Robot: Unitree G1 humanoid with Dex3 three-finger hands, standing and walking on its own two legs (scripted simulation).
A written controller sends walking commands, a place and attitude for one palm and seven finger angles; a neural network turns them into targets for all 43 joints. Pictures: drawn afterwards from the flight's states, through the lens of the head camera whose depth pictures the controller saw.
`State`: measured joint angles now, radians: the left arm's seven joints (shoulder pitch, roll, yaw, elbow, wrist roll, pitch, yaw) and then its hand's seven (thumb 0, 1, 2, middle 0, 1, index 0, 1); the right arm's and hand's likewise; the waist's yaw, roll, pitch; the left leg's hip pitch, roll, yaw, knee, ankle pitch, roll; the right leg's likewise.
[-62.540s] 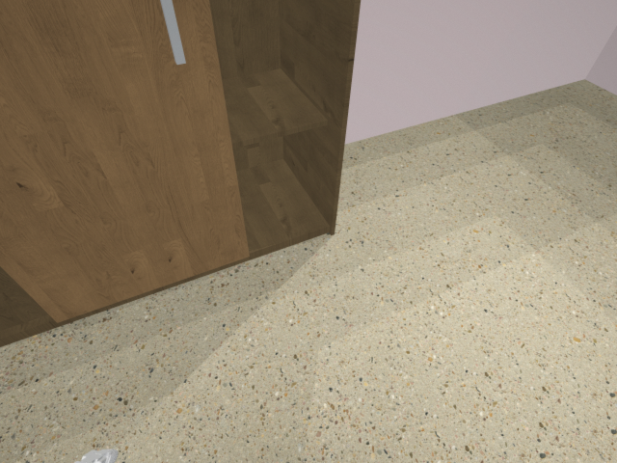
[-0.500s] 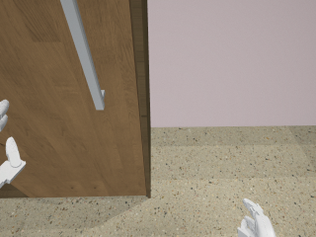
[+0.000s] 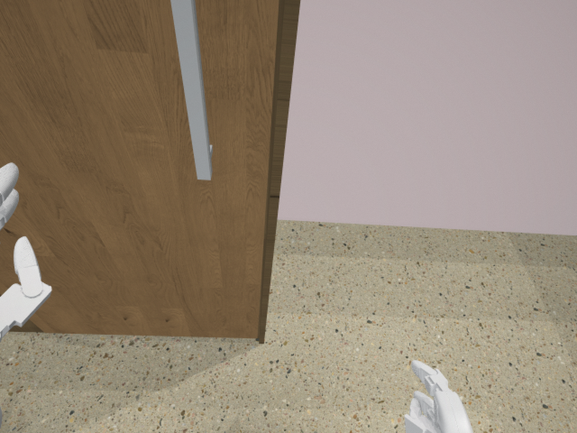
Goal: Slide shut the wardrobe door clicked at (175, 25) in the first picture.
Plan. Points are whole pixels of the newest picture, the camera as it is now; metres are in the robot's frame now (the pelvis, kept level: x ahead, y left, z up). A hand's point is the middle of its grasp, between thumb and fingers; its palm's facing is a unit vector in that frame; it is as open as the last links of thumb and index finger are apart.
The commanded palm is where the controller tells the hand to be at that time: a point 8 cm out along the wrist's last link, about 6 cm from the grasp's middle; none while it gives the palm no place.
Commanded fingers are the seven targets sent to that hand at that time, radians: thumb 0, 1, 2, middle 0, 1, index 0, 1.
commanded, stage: step back with the hand held close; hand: left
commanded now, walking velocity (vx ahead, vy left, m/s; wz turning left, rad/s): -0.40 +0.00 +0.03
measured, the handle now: (196, 78) +0.47 +0.19 +0.24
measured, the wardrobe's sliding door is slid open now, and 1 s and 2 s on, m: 0.00 0.00 0.00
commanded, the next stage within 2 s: stop stepping back and stand still in 0.40 s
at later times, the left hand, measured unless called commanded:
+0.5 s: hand out of the picture +0.09 +0.23 +0.15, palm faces +0.33 -0.82 -0.47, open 7.4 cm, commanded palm +0.04 +0.28 +0.17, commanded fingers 0.00 0.90 0.90 -0.20 -0.30 -0.20 -0.30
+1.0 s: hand out of the picture -0.01 +0.27 +0.16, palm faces +0.52 -0.78 -0.35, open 7.4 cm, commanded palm -0.06 +0.31 +0.17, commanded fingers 0.00 0.90 0.90 -0.20 -0.30 -0.20 -0.30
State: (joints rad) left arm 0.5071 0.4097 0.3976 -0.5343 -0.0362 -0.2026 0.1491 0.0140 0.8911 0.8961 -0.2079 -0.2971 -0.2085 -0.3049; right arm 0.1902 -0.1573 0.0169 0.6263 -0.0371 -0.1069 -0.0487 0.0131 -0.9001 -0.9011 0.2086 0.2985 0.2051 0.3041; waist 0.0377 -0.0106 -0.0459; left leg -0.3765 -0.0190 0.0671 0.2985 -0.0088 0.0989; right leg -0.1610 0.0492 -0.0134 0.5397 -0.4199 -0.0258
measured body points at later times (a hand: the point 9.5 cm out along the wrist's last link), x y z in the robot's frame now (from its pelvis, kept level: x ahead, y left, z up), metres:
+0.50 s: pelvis -0.11 -0.02 -0.01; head -0.10 +0.01 +0.44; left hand +0.07 +0.27 +0.18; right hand +0.05 -0.27 -0.08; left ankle +0.03 +0.05 -0.74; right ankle -0.15 -0.13 -0.75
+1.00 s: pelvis -0.19 +0.00 -0.02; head -0.23 +0.02 +0.43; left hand -0.05 +0.31 +0.17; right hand -0.03 -0.23 -0.09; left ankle -0.15 +0.10 -0.74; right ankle -0.17 -0.12 -0.75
